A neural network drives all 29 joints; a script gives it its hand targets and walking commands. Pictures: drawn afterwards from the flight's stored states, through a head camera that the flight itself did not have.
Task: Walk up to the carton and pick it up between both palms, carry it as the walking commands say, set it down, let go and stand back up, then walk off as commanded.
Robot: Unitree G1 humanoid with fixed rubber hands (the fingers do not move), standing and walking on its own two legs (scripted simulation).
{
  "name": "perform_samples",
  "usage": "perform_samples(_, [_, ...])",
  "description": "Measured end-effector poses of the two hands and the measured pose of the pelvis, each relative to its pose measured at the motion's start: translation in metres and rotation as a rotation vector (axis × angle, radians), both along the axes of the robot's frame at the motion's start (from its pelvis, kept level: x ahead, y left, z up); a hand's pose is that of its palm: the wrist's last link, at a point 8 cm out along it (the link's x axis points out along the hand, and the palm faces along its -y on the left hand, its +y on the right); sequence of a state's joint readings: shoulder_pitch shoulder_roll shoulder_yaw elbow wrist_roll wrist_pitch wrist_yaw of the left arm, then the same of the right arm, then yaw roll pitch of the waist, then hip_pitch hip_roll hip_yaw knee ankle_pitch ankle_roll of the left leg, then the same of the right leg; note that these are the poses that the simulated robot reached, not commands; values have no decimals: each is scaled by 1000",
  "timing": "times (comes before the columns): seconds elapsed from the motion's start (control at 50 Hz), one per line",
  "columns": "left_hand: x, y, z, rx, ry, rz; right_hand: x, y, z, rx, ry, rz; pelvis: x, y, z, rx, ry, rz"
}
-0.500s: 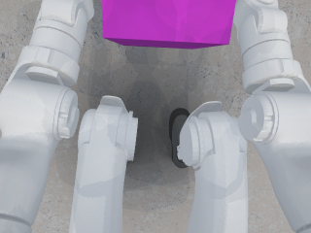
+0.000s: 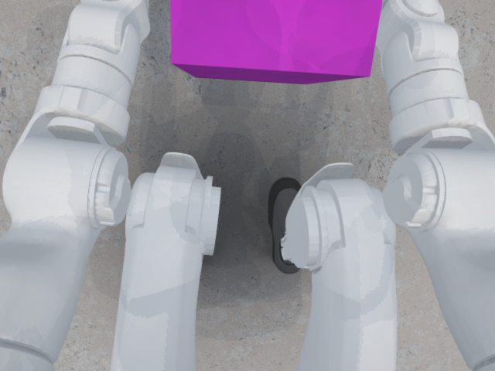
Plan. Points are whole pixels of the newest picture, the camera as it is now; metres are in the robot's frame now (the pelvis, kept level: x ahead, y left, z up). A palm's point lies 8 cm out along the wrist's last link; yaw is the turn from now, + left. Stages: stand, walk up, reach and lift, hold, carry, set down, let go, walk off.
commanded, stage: set down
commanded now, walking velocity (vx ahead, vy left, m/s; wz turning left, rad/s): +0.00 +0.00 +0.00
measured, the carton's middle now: out of the picture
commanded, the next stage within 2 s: none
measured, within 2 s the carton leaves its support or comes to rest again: neither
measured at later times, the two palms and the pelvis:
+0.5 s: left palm out of the picture +0.53 +0.18 -0.17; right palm (400, 2) +0.53 -0.16 -0.16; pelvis +0.00 +0.00 +0.02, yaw +0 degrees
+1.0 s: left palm out of the picture +0.54 +0.19 -0.08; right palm out of the picture +0.53 -0.16 -0.07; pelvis -0.01 +0.00 +0.08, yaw +0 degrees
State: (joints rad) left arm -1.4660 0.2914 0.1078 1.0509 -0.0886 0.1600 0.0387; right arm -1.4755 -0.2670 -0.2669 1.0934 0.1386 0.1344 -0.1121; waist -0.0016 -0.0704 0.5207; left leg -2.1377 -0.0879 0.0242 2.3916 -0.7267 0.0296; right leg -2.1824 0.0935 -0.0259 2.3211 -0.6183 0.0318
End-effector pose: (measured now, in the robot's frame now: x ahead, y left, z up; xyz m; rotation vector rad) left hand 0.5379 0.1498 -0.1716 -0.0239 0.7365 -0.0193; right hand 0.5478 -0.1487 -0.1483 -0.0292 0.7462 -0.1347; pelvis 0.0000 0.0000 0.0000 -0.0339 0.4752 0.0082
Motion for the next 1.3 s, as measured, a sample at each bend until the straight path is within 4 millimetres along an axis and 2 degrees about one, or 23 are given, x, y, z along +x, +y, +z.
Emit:
perform_samples(0.28, [-1,3,-2,48,-32,-7,-4,-1,-1,-8,-18,-14,-1,1,5,-7,13,2])
perform_samples(0.4, [-5,18,-6,68,-3,50,-12,-9,-6,-32,3,-38,-2,0,14,-10,38,0])
perform_samples(0.54, [-6,38,-1,79,4,89,-20,-15,-11,-49,24,-31,-3,0,18,-9,46,2])
perform_samples(0.68, [0,45,8,82,-14,94,-16,-15,-3,-34,-6,-35,-6,1,17,-10,40,8])
perform_samples(0.76, [4,42,21,79,-53,85,-11,-16,12,-35,-53,-40,-8,3,23,-11,45,7])
perform_samples(0.86, [5,38,47,83,-75,80,-13,-14,36,-27,-83,-51,-11,4,40,-11,50,5])
perform_samples(1.06, [5,45,113,93,-66,84,-22,-8,94,-32,-70,-57,-15,5,96,-5,57,14])
perform_samples(1.3, [12,52,190,104,-72,68,-14,-9,170,-23,-91,-41,-18,5,158,5,57,12])
